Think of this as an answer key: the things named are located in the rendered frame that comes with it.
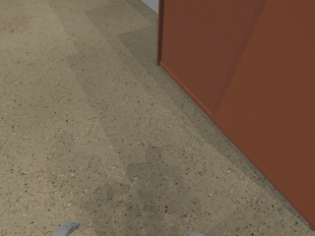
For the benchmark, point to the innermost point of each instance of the wardrobe door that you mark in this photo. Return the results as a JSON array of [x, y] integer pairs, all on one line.
[[268, 109], [203, 42]]

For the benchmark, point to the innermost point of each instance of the left robot hand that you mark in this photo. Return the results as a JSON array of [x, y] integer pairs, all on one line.
[[67, 228]]

